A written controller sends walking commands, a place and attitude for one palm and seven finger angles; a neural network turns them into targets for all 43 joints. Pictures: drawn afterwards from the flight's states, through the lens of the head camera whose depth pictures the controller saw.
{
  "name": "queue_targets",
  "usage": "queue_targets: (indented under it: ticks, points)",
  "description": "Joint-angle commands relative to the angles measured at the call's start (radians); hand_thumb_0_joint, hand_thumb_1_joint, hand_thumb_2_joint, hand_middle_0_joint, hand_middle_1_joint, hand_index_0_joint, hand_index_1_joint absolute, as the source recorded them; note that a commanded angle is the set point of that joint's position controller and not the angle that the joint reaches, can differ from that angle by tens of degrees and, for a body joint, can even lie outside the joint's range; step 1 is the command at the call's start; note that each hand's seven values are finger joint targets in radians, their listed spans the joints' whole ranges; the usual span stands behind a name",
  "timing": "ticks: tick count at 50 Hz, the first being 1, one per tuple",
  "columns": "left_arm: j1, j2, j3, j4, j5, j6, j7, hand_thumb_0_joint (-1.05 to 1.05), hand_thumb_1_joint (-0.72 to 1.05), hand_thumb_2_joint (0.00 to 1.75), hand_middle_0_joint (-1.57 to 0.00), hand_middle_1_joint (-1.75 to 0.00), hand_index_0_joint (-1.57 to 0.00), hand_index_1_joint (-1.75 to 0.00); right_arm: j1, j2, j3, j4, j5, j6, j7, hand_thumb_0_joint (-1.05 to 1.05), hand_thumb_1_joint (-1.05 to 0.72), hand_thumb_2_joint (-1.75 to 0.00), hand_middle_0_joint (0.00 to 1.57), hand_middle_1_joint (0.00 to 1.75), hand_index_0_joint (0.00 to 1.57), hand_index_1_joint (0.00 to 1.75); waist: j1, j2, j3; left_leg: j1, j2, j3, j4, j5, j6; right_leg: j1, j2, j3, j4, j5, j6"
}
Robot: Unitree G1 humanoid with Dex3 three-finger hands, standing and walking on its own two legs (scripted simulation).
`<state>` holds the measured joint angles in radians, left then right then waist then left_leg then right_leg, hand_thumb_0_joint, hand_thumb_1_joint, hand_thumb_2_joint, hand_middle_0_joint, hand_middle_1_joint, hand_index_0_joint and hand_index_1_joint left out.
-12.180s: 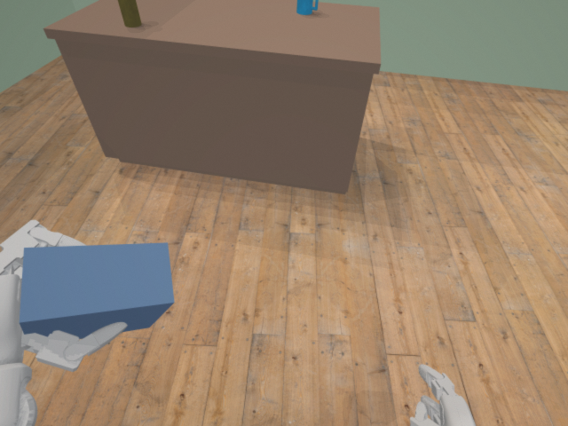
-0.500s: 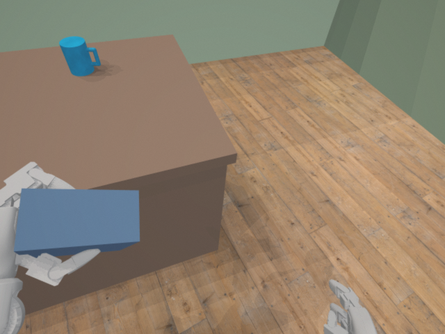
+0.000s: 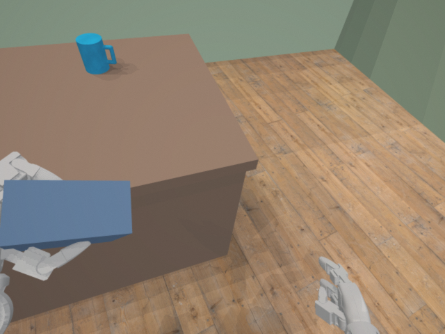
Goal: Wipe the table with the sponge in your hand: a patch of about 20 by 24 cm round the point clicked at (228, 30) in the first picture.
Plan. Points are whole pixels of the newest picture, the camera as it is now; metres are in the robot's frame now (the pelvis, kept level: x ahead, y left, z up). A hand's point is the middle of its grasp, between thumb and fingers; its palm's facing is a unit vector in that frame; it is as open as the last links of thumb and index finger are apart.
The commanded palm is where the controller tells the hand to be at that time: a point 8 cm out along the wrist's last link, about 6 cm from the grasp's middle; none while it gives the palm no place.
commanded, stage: shuffle to correct the standing spot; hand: left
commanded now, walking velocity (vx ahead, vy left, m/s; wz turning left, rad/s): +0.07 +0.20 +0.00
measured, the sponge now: (87, 216) +0.23 +0.21 +0.15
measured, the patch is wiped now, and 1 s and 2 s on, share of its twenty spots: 0.00 0.00 0.00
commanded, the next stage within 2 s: none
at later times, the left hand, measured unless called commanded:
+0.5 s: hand (31, 227) +0.20 +0.26 +0.17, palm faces +0.40 -0.83 -0.38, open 10.3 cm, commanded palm +0.15 +0.29 +0.18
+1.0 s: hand out of the picture +0.23 +0.31 +0.17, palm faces +0.37 -0.80 -0.47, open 10.3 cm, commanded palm +0.16 +0.35 +0.18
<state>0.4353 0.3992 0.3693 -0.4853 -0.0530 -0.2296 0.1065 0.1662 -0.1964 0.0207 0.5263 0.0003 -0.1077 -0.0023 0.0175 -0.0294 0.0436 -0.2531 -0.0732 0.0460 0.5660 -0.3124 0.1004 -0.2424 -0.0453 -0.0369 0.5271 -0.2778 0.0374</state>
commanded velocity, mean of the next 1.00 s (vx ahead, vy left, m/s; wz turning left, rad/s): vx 0.09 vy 0.20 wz -0.04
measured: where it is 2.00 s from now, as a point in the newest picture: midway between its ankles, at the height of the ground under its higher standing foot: outside the picture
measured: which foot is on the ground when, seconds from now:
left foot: down 0.00-0.64, up 0.66-0.88, down 0.90-1.00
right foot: down 0.00-1.00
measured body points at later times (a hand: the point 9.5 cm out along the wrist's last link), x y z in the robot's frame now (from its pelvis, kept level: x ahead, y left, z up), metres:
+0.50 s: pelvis -0.02 +0.01 -0.01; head +0.00 +0.02 +0.44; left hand +0.17 +0.30 +0.19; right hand +0.15 -0.22 -0.09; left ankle -0.01 +0.05 -0.73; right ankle +0.00 -0.15 -0.73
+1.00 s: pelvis -0.01 +0.07 -0.02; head +0.03 +0.07 +0.43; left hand +0.20 +0.35 +0.19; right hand +0.16 -0.18 -0.10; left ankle +0.02 +0.25 -0.73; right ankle -0.01 -0.08 -0.73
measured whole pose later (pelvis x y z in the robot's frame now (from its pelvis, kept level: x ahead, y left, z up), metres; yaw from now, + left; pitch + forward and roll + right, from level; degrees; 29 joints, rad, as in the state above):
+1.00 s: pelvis -0.01 +0.07 -0.02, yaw -1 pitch -2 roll +3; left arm 0.43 0.43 0.42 -0.50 -0.05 -0.22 0.13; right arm 0.19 -0.21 -0.05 0.57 0.03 -0.10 -0.04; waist -0.01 -0.03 0.11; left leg -0.33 0.07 0.04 0.68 -0.32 -0.08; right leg -0.36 -0.15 -0.01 0.80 -0.41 0.04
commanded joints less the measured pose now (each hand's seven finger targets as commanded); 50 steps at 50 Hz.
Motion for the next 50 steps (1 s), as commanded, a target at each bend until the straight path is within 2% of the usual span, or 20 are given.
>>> queue_targets:
  ticks: [1, 14, 18, 20, 21, 23, 25, 27, 29, 30, 31, 32, 33, 36, 38, 40, 42, 46, 48, 50]
  points:
    - [-0.094, 0.147, 0.098, -0.248, -0.008, -0.062, 0.023, 0.0, 0.1, 1.3, -1.2, -1.6, -1.2, -1.6, -0.054, -0.152, -0.061, -0.149, 0.003, -0.033, -0.007, 0.0, -0.9, -0.9, 0.2, 0.3, 0.2, 0.3, -0.009, 0.109, -0.182, -0.006, 0.142, -0.135, -0.096, 0.406, -0.113, 0.125, -0.038, 0.039, 0.038, 0.23, -0.077]
    - [-0.073, 0.145, 0.116, -0.209, -0.004, -0.068, 0.03, 0.0, 0.1, 1.3, -1.2, -1.6, -1.2, -1.6, -0.054, -0.156, -0.074, -0.145, 0.003, -0.022, -0.006, 0.0, -0.9, -0.9, 0.2, 0.3, 0.2, 0.3, 0.001, 0.14, -0.121, -0.112, 0.145, -0.17, -0.16, 0.19, -0.136, 0.131, -0.012, -0.022, 0.063, 0.049, -0.07]
    - [-0.057, 0.137, 0.112, -0.184, -0.005, -0.067, 0.03, 0.0, 0.1, 1.3, -1.2, -1.6, -1.2, -1.6, -0.047, -0.151, -0.076, -0.14, 0.007, -0.004, -0.006, 0.0, -0.9, -0.9, 0.2, 0.3, 0.2, 0.3, -0.005, -0.022, -0.118, -0.136, 0.091, -0.121, -0.022, 0.028, -0.127, 0.071, -0.118, 0.161, -0.005, -0.008, -0.132]
    - [-0.091, 0.15, 0.116, -0.205, -0.001, -0.066, 0.029, 0.0, 0.1, 1.3, -1.2, -1.6, -1.2, -1.6, -0.044, -0.146, -0.072, -0.133, 0.006, 0.002, -0.005, 0.0, -0.9, -0.9, 0.2, 0.3, 0.2, 0.3, -0.015, -0.032, -0.097, -0.125, 0.078, -0.118, 0.011, -0.063, -0.101, -0.014, -0.151, 0.235, -0.038, -0.102, -0.148]
    - [-0.117, 0.162, 0.126, -0.218, -0.002, -0.063, 0.03, 0.0, 0.1, 1.3, -1.2, -1.6, -1.2, -1.6, -0.049, -0.152, -0.072, -0.126, 0.005, 0.004, -0.008, 0.0, -0.9, -0.9, 0.2, 0.3, 0.2, 0.3, -0.022, 0.008, -0.085, -0.091, 0.083, -0.121, -0.015, -0.066, -0.098, -0.062, -0.137, 0.226, -0.017, -0.1, -0.141]
    - [-0.131, 0.139, 0.111, -0.218, 0.001, -0.057, 0.027, 0.0, 0.1, 1.3, -1.2, -1.6, -1.2, -1.6, -0.043, -0.157, -0.07, -0.126, 0.008, 0.003, -0.012, 0.0, -0.9, -0.9, 0.2, 0.3, 0.2, 0.3, -0.025, 0.136, -0.089, -0.052, 0.141, -0.232, -0.194, -0.077, -0.106, -0.087, -0.014, 0.062, 0.187, -0.054, -0.083]
    - [-0.143, 0.157, 0.116, -0.244, 0.002, -0.057, 0.027, 0.0, 0.1, 1.3, -1.2, -1.6, -1.2, -1.6, -0.049, -0.15, -0.08, -0.135, -0.004, -0.019, -0.015, 0.0, -0.9, -0.9, 0.2, 0.3, 0.2, 0.3, -0.019, 0.284, -0.097, 0.075, 0.231, -0.34, -0.32, 0.187, -0.122, -0.158, 0.055, -0.068, 0.312, -0.181, -0.041]
    - [-0.129, 0.15, 0.105, -0.251, 0.003, -0.057, 0.03, 0.0, 0.1, 1.3, -1.2, -1.6, -1.2, -1.6, -0.051, -0.149, -0.084, -0.131, -0.015, -0.035, -0.003, 0.0, -0.9, -0.9, 0.2, 0.3, 0.2, 0.3, -0.01, 0.255, -0.121, 0.15, 0.213, -0.245, -0.246, 0.586, -0.155, -0.129, 0.043, -0.092, 0.251, -0.197, -0.055]
    - [-0.049, 0.129, 0.103, -0.205, 0.001, -0.055, 0.032, 0.0, 0.1, 1.3, -1.2, -1.6, -1.2, -1.6, -0.065, -0.153, -0.086, -0.134, -0.015, -0.034, 0.014, 0.0, -0.9, -0.9, 0.2, 0.3, 0.2, 0.3, 0.016, 0.181, -0.164, 0.045, 0.158, -0.113, -0.109, 0.72, -0.167, 0.112, 0.023, -0.132, -0.01, -0.019, -0.072]
    - [-0.001, 0.129, 0.107, -0.182, -0.001, -0.055, 0.032, 0.0, 0.1, 1.3, -1.2, -1.6, -1.2, -1.6, -0.084, -0.155, -0.089, -0.137, -0.009, -0.023, 0.018, 0.0, -0.9, -0.9, 0.2, 0.3, 0.2, 0.3, 0.049, 0.084, -0.191, -0.136, 0.111, -0.087, 0.11, 0.613, -0.186, 0.327, -0.034, -0.088, -0.136, 0.135, -0.116]
    - [0.042, 0.148, 0.114, -0.15, 0.001, -0.057, 0.037, 0.0, 0.1, 1.3, -1.2, -1.6, -1.2, -1.6, -0.062, -0.143, -0.08, -0.129, 0.008, -0.003, 0.023, 0.0, -0.9, -0.9, 0.2, 0.3, 0.2, 0.3, 0.045, -0.208, -0.227, -0.33, 0.026, -0.071, 0.506, 0.242, -0.152, 0.404, -0.299, 0.262, -0.186, 0.253, -0.243]
    - [0.002, 0.13, 0.118, -0.147, -0.023, -0.062, 0.034, 0.0, 0.1, 1.3, -1.2, -1.6, -1.2, -1.6, -0.039, -0.182, -0.093, -0.127, 0.009, -0.005, 0.014, 0.0, -0.9, -0.9, 0.2, 0.3, 0.2, 0.3, -0.015, -0.228, -0.141, -0.397, 0.059, -0.171, 0.686, -0.141, -0.11, 0.171, -0.469, 0.513, -0.233, 0.177, -0.28]
    - [0.003, 0.137, 0.127, -0.183, -0.026, -0.058, 0.035, 0.0, 0.1, 1.3, -1.2, -1.6, -1.2, -1.6, -0.008, -0.171, -0.102, -0.117, 0.014, 0.007, 0.017, 0.0, -0.9, -0.9, 0.2, 0.3, 0.2, 0.3, -0.013, -0.15, -0.062, -0.419, 0.125, -0.267, 0.717, -0.16, -0.11, 0.05, -0.48, 0.504, -0.251, 0.034, -0.268]
    - [-0.07, 0.17, 0.14, -0.262, -0.002, -0.07, 0.037, 0.0, 0.1, 1.3, -1.2, -1.6, -1.2, -1.6, -0.04, -0.126, -0.066, -0.093, -0.005, 0.029, 0.015, 0.0, -0.9, -0.9, 0.2, 0.3, 0.2, 0.3, -0.029, -0.011, -0.099, -0.305, 0.179, -0.158, 0.537, -0.039, -0.113, -0.053, -0.347, 0.276, -0.2, 0.088, -0.202]
    - [-0.07, 0.156, 0.121, -0.23, 0.012, -0.063, 0.046, 0.0, 0.1, 1.3, -1.2, -1.6, -1.2, -1.6, -0.047, -0.097, -0.055, -0.09, -0.004, 0.008, -0.01, 0.0, -0.9, -0.9, 0.2, 0.3, 0.2, 0.3, -0.015, -0.062, -0.088, -0.122, 0.147, -0.021, 0.273, 0.021, -0.104, -0.126, -0.269, 0.12, -0.187, 0.049, -0.156]
    - [-0.075, 0.164, 0.126, -0.212, 0.014, -0.044, 0.056, 0.0, 0.1, 1.3, -1.2, -1.6, -1.2, -1.6, -0.058, -0.09, -0.063, -0.086, -0.007, -0.021, -0.032, 0.0, -0.9, -0.9, 0.2, 0.3, 0.2, 0.3, -0.001, -0.108, -0.087, 0.0, 0.074, 0.096, 0.092, 0.054, -0.102, -0.109, -0.226, 0.092, -0.159, -0.001, -0.128]
    - [-0.065, 0.16, 0.121, -0.204, 0.014, -0.035, 0.05, 0.0, 0.1, 1.3, -1.2, -1.6, -1.2, -1.6, -0.04, -0.088, -0.07, -0.083, -0.001, -0.031, -0.046, 0.0, -0.9, -0.9, 0.2, 0.3, 0.2, 0.3, -0.01, -0.048, -0.074, 0.074, 0.043, 0.123, -0.027, 0.059, -0.106, -0.11, -0.174, 0.046, -0.048, -0.023, -0.088]
    - [-0.016, 0.163, 0.159, -0.199, -0.006, -0.05, 0.037, 0.0, 0.1, 1.3, -1.2, -1.6, -1.2, -1.6, -0.015, -0.156, -0.112, -0.126, 0.031, -0.051, -0.043, 0.0, -0.9, -0.9, 0.2, 0.3, 0.2, 0.3, -0.017, 0.047, -0.141, 0.063, 0.202, -0.089, -0.055, 0.38, -0.047, -0.082, 0.001, -0.057, 0.269, 0.102, -0.007]
    - [-0.024, 0.159, 0.155, -0.249, -0.013, -0.051, 0.031, 0.0, 0.1, 1.3, -1.2, -1.6, -1.2, -1.6, -0.015, -0.137, -0.095, -0.12, 0.032, -0.049, -0.032, 0.0, -0.9, -0.9, 0.2, 0.3, 0.2, 0.3, -0.016, 0.275, -0.133, 0.026, 0.244, -0.153, -0.088, 0.495, 0.02, -0.105, 0.03, -0.097, 0.364, -0.137, 0.0]
    - [-0.028, 0.158, 0.161, -0.268, -0.004, -0.063, 0.035, 0.0, 0.1, 1.3, -1.2, -1.6, -1.2, -1.6, -0.024, -0.141, -0.093, -0.108, 0.028, -0.069, -0.018, 0.0, -0.9, -0.9, 0.2, 0.3, 0.2, 0.3, 0.001, 0.252, -0.134, -0.05, 0.234, -0.085, -0.023, 0.39, 0.0, 0.012, 0.028, -0.086, 0.163, -0.112, -0.022]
